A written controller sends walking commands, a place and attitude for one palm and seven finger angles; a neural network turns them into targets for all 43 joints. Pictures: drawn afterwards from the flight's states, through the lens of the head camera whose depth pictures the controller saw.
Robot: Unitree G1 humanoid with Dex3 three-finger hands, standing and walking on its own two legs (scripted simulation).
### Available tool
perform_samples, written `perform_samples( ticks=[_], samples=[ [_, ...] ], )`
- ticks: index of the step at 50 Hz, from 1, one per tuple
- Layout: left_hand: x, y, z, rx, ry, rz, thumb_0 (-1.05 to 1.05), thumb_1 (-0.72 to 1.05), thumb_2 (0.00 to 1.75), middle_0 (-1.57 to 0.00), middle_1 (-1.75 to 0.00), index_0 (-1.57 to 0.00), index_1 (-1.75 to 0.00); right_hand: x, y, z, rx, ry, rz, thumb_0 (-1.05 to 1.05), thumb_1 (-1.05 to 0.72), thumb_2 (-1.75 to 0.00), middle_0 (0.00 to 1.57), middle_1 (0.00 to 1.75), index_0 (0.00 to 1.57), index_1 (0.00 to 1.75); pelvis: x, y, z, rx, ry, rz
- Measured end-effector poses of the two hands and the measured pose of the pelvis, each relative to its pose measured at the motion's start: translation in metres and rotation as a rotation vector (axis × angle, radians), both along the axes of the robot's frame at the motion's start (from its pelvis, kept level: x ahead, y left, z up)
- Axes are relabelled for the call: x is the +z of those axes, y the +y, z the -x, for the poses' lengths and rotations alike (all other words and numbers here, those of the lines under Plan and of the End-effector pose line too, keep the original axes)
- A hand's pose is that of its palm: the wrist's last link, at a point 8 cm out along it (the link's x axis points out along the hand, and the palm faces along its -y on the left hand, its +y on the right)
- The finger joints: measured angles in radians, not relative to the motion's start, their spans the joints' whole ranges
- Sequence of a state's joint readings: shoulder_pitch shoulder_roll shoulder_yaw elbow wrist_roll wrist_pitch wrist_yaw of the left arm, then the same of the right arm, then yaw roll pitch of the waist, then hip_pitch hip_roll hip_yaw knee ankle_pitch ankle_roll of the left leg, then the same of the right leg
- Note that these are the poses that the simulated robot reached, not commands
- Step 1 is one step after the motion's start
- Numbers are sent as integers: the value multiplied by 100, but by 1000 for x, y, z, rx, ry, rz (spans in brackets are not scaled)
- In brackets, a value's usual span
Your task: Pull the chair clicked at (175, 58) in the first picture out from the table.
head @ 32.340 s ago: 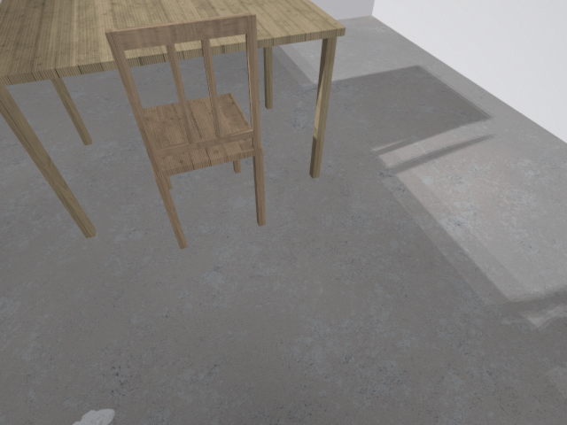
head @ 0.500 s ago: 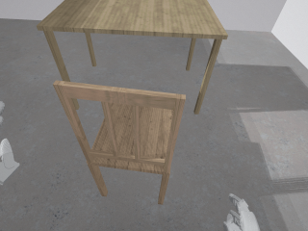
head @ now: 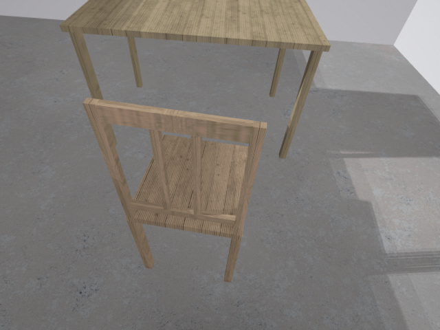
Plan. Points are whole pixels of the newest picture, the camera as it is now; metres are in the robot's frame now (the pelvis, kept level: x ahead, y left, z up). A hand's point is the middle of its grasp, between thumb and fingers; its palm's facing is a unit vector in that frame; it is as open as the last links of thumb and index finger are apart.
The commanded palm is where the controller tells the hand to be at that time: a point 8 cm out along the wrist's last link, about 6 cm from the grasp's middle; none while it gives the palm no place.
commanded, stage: let the arm hang, fingers relaxed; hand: left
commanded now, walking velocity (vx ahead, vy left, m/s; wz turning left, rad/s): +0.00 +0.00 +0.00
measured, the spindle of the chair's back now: (162, 174) +0.50 +0.18 -0.07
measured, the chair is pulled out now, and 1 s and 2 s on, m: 0.58 0.58 0.58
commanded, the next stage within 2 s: look to check the result in 0.80 s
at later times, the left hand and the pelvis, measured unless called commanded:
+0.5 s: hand out of the picture -0.01 +0.15 -0.17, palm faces +0.02 -0.98 -0.20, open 7.4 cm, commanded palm none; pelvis +0.00 -0.02 +0.00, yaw +0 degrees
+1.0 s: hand out of the picture +0.01 +0.14 -0.17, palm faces +0.03 -0.98 -0.20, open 7.3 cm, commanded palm none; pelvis +0.01 -0.03 +0.01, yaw +0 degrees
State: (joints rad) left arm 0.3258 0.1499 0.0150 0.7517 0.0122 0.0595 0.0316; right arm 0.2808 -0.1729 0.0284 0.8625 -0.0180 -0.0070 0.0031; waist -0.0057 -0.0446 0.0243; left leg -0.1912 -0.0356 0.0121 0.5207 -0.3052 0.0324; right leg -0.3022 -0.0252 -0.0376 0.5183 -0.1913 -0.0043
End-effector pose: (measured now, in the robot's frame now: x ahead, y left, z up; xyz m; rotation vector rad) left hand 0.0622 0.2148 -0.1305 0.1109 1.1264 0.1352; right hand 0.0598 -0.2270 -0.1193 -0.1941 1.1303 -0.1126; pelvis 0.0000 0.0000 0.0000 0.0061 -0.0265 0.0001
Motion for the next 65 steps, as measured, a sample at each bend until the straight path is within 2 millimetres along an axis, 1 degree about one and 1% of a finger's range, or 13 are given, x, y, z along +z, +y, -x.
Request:
perform_samples(
  ticks=[2, 5, 8, 10, 13, 17, 21, 26, 34, 40, 45, 52, 65],
  samples=[
    [-5, 5, 19, 8, 49, -14, -4, 102, 90, -21, -31, -20, -30, -2, -5, 25, -16, 82, 12, 1, -92, -89, 20, 30, 20, 30, 1, -4, 3, 0, 0, 3],
    [-6, 12, 49, -1, 146, -37, -4, 102, 90, -21, -31, -20, -30, -7, -12, 59, -49, 179, 16, 0, -93, -89, 20, 30, 20, 30, 2, -6, 5, -2, 2, 8],
    [-2, 18, 75, 4, 235, -63, -3, 99, 90, -21, -30, -20, -30, -12, -14, 85, -78, 250, 4, 1, -93, -89, 20, 30, 20, 30, 3, -8, 5, -2, 7, 8],
    [0, 21, 88, 14, 281, -77, -2, 97, 90, -21, -30, -20, -29, -15, -12, 99, -91, 288, -8, 1, -92, -89, 20, 30, 20, 30, 3, -9, 4, 0, 10, 8],
    [2, 21, 99, 27, 325, -88, -1, 95, 90, -20, -30, -20, -29, -17, -7, 115, -100, 334, -29, 0, -92, -89, 20, 30, 20, 30, 4, -11, 3, 2, 15, 6],
    [2, 14, 101, 35, 340, -83, 0, 93, 90, -20, -30, -20, -29, -20, 2, 126, -107, 370, -59, 0, -92, -89, 20, 30, 20, 30, 4, -13, 1, 3, 19, 5],
    [0, 2, 90, 33, 319, -60, 0, 92, 90, -20, -30, -20, -29, -22, 12, 126, -110, 375, -86, 0, -91, -89, 20, 30, 20, 30, 4, -14, -2, 4, 19, 3],
    [-5, -17, 69, 20, 269, -22, 0, 91, 90, -20, -30, -20, -29, -25, 20, 113, -112, 344, -107, 0, -91, -89, 20, 30, 20, 30, 5, -16, -4, 3, 15, 0],
    [-4, -17, 57, 19, 249, -38, 2, 94, 90, -20, -30, -20, -29, -27, 21, 87, -108, 276, -115, 0, -91, -89, 20, 30, 20, 30, 5, -20, -8, -1, 6, -3],
    [-3, -18, 57, 27, 249, -43, 1, 93, 90, -20, -30, -20, -29, -27, 14, 78, -96, 266, -107, 0, -91, -89, 20, 30, 20, 30, 6, -23, -7, 2, 7, -4],
    [-3, -22, 60, 30, 262, -38, 1, 93, 90, -20, -30, -20, -29, -25, 5, 78, -94, 279, -92, 0, -91, -89, 20, 30, 20, 30, 6, -25, -8, 4, 8, -3],
    [-4, -27, 62, 33, 279, -28, 1, 92, 90, -20, -30, -20, -29, -24, -3, 86, -97, 312, -75, 0, -91, -89, 20, 30, 20, 30, 6, -28, -10, 6, 7, -2],
    [-3, -29, 59, 29, 274, -35, 1, 92, 90, -20, -30, -20, -29, -24, 0, 93, -104, 335, -93, 0, -91, -89, 20, 30, 20, 30, 7, -32, -10, 6, 1, -2]
  ],
)
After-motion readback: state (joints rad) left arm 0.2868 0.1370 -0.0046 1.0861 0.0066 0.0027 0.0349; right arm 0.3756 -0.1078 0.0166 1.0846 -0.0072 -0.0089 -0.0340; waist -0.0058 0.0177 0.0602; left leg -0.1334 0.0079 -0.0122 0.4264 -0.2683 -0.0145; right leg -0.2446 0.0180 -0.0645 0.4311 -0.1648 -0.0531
